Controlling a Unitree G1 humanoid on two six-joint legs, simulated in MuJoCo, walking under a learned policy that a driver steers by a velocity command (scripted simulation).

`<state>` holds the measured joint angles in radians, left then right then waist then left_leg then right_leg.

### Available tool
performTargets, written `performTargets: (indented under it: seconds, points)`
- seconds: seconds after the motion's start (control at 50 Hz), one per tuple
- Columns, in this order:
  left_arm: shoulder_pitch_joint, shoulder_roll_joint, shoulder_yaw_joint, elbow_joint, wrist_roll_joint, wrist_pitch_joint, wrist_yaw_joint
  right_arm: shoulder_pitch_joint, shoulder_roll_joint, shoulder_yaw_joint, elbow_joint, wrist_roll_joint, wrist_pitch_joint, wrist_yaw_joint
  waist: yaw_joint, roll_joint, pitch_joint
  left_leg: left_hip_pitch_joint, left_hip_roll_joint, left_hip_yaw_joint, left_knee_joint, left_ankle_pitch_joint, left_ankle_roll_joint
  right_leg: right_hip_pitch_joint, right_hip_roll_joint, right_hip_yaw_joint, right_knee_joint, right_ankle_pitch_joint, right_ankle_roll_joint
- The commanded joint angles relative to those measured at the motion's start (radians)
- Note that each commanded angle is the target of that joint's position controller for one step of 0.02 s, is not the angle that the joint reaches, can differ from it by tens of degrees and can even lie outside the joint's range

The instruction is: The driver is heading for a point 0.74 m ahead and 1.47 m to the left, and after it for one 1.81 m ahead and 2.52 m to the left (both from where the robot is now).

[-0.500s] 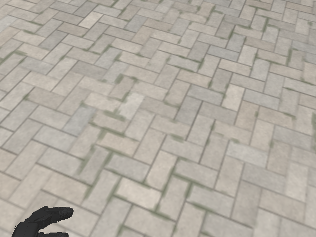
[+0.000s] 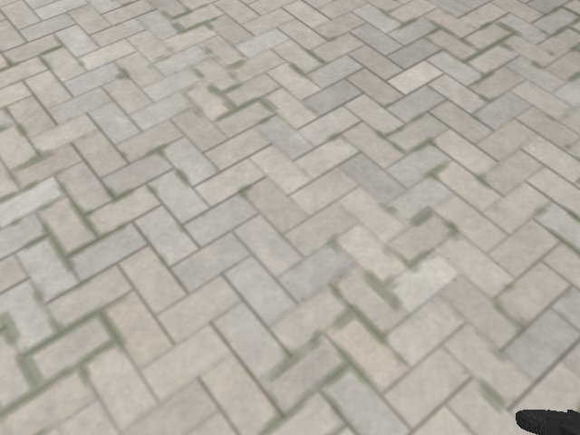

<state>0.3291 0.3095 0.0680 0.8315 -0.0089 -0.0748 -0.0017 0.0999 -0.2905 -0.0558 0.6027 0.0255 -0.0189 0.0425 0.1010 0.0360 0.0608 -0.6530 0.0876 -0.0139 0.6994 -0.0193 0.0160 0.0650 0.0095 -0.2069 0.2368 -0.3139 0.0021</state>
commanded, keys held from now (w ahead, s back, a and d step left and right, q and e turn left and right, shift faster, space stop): w+q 0.36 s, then w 0.50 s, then w+q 0.14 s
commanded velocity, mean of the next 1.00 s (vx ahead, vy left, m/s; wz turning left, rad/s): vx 0.50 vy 0.00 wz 0.37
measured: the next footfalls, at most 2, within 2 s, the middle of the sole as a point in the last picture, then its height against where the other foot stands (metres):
left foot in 0.10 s outside the picture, level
right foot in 0.58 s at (344, 395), level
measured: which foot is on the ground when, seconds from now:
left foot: up 0.00-0.08, down 0.10-0.60, up 0.62-1.00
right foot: down 0.00-0.10, up 0.12-0.56, down 0.58-1.00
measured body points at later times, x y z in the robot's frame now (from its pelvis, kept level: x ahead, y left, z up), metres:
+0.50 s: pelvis +0.29 +0.03 +0.00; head +0.32 +0.06 +0.45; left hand +0.45 +0.32 -0.08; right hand +0.42 -0.24 -0.10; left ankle +0.19 +0.12 -0.74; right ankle +0.51 -0.07 -0.70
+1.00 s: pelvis +0.57 +0.08 +0.01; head +0.60 +0.09 +0.45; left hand +0.47 +0.35 -0.12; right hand +0.86 -0.05 -0.08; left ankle +0.69 +0.28 -0.70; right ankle +0.51 -0.05 -0.74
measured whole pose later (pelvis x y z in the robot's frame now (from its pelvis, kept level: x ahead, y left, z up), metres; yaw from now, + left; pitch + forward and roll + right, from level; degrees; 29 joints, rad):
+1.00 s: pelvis +0.57 +0.08 +0.01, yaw +21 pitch +2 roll -2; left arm 0.38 0.29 0.04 0.85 -0.01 -0.07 -0.01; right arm 0.09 -0.26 -0.03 0.67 0.02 -0.06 0.03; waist 0.10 0.04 0.03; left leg -0.62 0.07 -0.03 0.59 0.04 0.01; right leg 0.04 0.05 -0.05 0.20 -0.27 -0.04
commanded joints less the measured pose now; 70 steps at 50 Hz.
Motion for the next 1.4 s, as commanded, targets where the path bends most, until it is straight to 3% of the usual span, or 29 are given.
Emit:
performTargets:
  seconds: [0.02,0.06,0.1,0.12,0.14,0.16,0.18,0.22,0.3,0.4,0.48,0.56,0.58,0.6,0.62,0.64,0.68,0.7,0.86,1.0,1.06,1.1,1.12,1.14,1.16,1.18,1.22,1.3,1.4]
  points:
    - [-0.022,0.194,0.046,-0.047,-0.016,0.005,0.006,-0.099,-0.059,-0.014,-0.108,0.0,-0.016,0.018,-0.03,-0.098,0.022,0.032,-0.039,0.062,-0.071,-0.058,0.041,0.016,-0.282,0.06,-0.007,0.642,-0.131]
    - [-0.026,0.227,0.056,-0.049,-0.025,0.019,0.015,-0.017,-0.106,-0.039,-0.1,-0.006,-0.008,0.018,-0.096,-0.135,-0.052,0.178,-0.11,0.115,-0.079,-0.162,0.087,0.046,-0.281,0.023,0.169,0.982,-0.112]
    - [-0.037,0.203,0.043,-0.063,-0.021,0.025,0.025,0.294,-0.204,-0.097,-0.021,0.0,0.006,-0.004,-0.265,-0.082,-0.21,0.651,-0.143,0.062,-0.167,-0.102,0.164,-0.184,-0.228,-0.012,0.597,0.89,-0.055]
    - [0.038,0.067,-0.001,-0.118,0.028,0.01,0.014,0.324,-0.32,-0.118,-0.011,0.01,0.008,-0.023,-0.185,0.184,-0.29,1.02,0.123,-0.419,-0.18,-0.179,0.312,-0.638,-0.079,0.003,0.969,0.014,0.006]
    - [-0.002,0.083,-0.012,-0.144,0.016,-0.028,0.002,0.335,-0.293,-0.101,-0.052,0.004,-0.012,-0.017,-0.201,0.158,-0.469,1.112,0.251,-0.841,-0.348,-0.357,0.425,-0.798,0.027,0.25,1.146,-0.302,0.012]
    - [-0.121,0.159,0.009,-0.174,-0.026,-0.048,-0.009,0.31,-0.221,-0.078,-0.037,-0.005,-0.028,-0.009,-0.234,0.07,-0.345,1.035,0.221,-0.708,-0.396,-0.336,0.359,-0.891,-0.032,0.305,1.151,-0.207,-0.002]
    - [-0.149,0.148,0.003,-0.188,-0.031,-0.062,-0.01,0.264,-0.197,-0.069,-0.03,-0.005,-0.037,-0.009,-0.198,0.036,-0.224,0.886,0.18,-0.576,-0.406,-0.262,0.324,-0.882,-0.07,0.292,1.069,-0.117,-0.014]
    - [-0.127,0.149,0.01,-0.166,0.01,-0.058,0.001,0.147,-0.146,-0.051,-0.046,-0.013,-0.041,-0.014,-0.111,-0.007,-0.125,0.638,0.104,-0.413,-0.429,-0.056,0.28,-0.754,-0.127,0.293,0.921,-0.019,0.004]
    - [-0.123,0.105,0.001,-0.164,0.027,-0.022,-0.001,0.131,-0.155,-0.051,-0.028,-0.017,-0.047,-0.036,-0.078,0.008,-0.091,0.442,0.054,-0.303,-0.473,0.108,0.287,-0.661,-0.118,0.261,0.776,0.071,0.065]
    - [-0.312,0.05,-0.025,-0.205,0.017,-0.027,-0.014,0.2,-0.173,-0.054,0.02,-0.009,-0.037,-0.057,-0.157,0.039,-0.051,0.37,-0.011,-0.221,-0.461,-0.039,0.214,-0.566,-0.052,0.242,0.401,0.396,0.082]
    - [-0.359,0.087,-0.014,-0.222,0.003,-0.04,-0.031,0.269,-0.16,-0.048,0.071,-0.003,-0.037,-0.055,-0.179,0.055,-0.036,0.472,0.057,-0.298,-0.399,-0.112,0.196,-0.55,-0.049,0.272,0.3,0.402,0.041]
    - [-0.209,0.132,0.016,-0.189,0.011,-0.048,-0.027,0.258,-0.141,-0.042,0.087,-0.01,-0.025,-0.052,-0.09,0.078,-0.071,0.541,0.047,-0.317,-0.226,0.102,0.149,-0.371,-0.023,0.225,0.234,0.256,-0.043]
    - [-0.079,0.17,0.029,-0.173,0.022,-0.052,-0.022,0.264,-0.099,-0.024,0.078,-0.021,-0.025,-0.05,-0.034,0.023,-0.195,0.479,-0.009,-0.261,-0.008,0.083,0.114,-0.159,-0.116,0.308,0.259,0.28,-0.097]
    - [0.044,0.261,0.055,-0.146,0.037,-0.046,-0.021,0.388,-0.042,-0.006,0.068,-0.002,-0.035,-0.052,-0.045,-0.223,-0.356,0.161,-0.151,-0.139,0.36,-0.181,0.028,0.203,-0.323,0.699,0.211,0.111,-0.255]
    - [0.099,0.211,0.047,-0.117,0.007,-0.039,-0.036,0.398,-0.073,-0.004,0.072,0.004,-0.044,-0.053,-0.031,-0.334,-0.366,-0.031,-0.18,-0.162,0.535,-0.556,0.005,0.264,-0.399,1.005,0.056,-0.155,-0.303]
    - [0.051,0.143,0.027,-0.122,-0.006,-0.036,-0.034,0.3,-0.149,-0.025,0.067,0.016,-0.045,-0.052,-0.016,-0.208,-0.22,-0.119,-0.126,-0.186,0.609,-0.497,0.01,0.166,-0.382,0.925,0.032,-0.265,-0.262]
    - [-0.049,0.101,0.009,-0.132,0.011,-0.023,-0.029,0.158,-0.141,-0.023,0.033,-0.009,-0.05,-0.051,-0.044,-0.094,-0.064,-0.105,-0.045,-0.108,0.531,-0.36,0.014,-0.065,-0.298,0.685,0.004,-0.087,-0.224]
    - [-0.071,0.081,0.001,-0.133,0.02,-0.025,-0.026,0.154,-0.126,-0.025,0.034,-0.017,-0.05,-0.049,-0.069,-0.108,-0.046,-0.06,-0.011,-0.104,0.471,-0.31,0.014,-0.131,-0.263,0.617,-0.016,0.011,-0.213]
    - [-0.017,0.126,0.009,-0.079,-0.001,-0.024,-0.011,0.031,-0.033,0.004,0.015,-0.024,-0.055,-0.037,-0.054,-0.108,-0.034,-0.008,0.01,-0.033,0.069,-0.03,-0.031,-0.169,-0.197,0.356,-0.098,0.355,-0.214]
    - [0.07,0.147,0.015,-0.01,-0.004,-0.002,-0.004,-0.133,-0.036,0.009,-0.034,0.001,-0.06,0.002,-0.006,-0.097,0.014,0.016,-0.032,-0.008,-0.139,0.052,0.017,-0.033,-0.255,0.242,-0.08,0.391,-0.174]
    - [0.048,0.176,0.026,-0.009,-0.007,0.016,0.007,-0.096,-0.07,-0.007,-0.041,-0.008,-0.058,0.014,-0.055,-0.118,-0.029,0.109,-0.085,0.041,-0.159,-0.076,0.068,0.042,-0.269,0.189,0.05,0.735,-0.141]
    - [0.025,0.175,0.023,-0.027,-0.002,0.031,0.024,0.145,-0.149,-0.054,0.021,-0.01,-0.052,0.004,-0.182,-0.1,-0.18,0.464,-0.144,0.069,-0.206,-0.048,0.124,-0.047,-0.212,0.107,0.378,0.95,-0.087]
    - [0.033,0.138,0.004,-0.063,0.027,0.025,0.033,0.316,-0.233,-0.08,0.049,-0.011,-0.042,-0.012,-0.237,0.029,-0.305,0.782,0.039,-0.201,-0.179,-0.005,0.196,-0.301,-0.165,0.082,0.703,0.625,-0.048]
    - [0.134,0.016,-0.037,-0.093,0.037,-0.003,0.013,0.31,-0.29,-0.084,0.051,0.0,-0.047,-0.007,-0.141,0.254,-0.406,1.069,0.239,-0.719,-0.298,-0.231,0.373,-0.71,0.041,0.173,1.003,-0.226,0.004]
    - [0.042,0.118,-0.016,-0.088,0.005,-0.034,-0.002,0.327,-0.183,-0.06,0.048,0.004,-0.047,-0.01,-0.207,0.137,-0.389,1.065,0.225,-0.74,-0.371,-0.348,0.343,-0.825,-0.005,0.312,1.083,-0.238,-0.01]
    - [-0.057,0.148,-0.008,-0.127,-0.024,-0.054,-0.01,0.277,-0.161,-0.051,0.044,-0.005,-0.051,-0.013,-0.207,0.099,-0.245,0.944,0.19,-0.6,-0.394,-0.263,0.308,-0.875,-0.043,0.3,1.064,-0.142,-0.024]
    - [-0.109,0.135,-0.006,-0.136,0.01,-0.066,-0.002,0.173,-0.139,-0.043,0.025,-0.015,-0.051,-0.016,-0.142,-0.034,-0.128,0.693,0.12,-0.441,-0.426,-0.044,0.276,-0.792,-0.1,0.291,0.922,-0.023,-0.01]
    - [-0.087,0.099,-0.006,-0.15,0.026,-0.029,-0.001,0.135,-0.13,-0.041,0.018,-0.016,-0.054,-0.031,-0.077,0.011,-0.09,0.479,0.069,-0.338,-0.491,0.102,0.293,-0.687,-0.114,0.273,0.783,0.033,0.049]
    - [-0.288,0.045,-0.026,-0.207,0.026,-0.029,-0.004,0.206,-0.169,-0.053,0.059,-0.007,-0.043,-0.056,-0.145,0.016,-0.043,0.359,-0.019,-0.241,-0.482,0.027,0.219,-0.591,-0.048,0.252,0.415,0.365,0.075]
Velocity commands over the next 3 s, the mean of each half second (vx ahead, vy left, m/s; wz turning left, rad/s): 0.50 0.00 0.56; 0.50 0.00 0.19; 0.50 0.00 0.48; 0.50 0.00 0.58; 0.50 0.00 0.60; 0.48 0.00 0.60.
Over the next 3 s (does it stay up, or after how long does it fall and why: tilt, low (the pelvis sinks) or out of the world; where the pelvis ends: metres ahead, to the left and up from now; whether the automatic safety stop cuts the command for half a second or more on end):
stays up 1.25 0.89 0.00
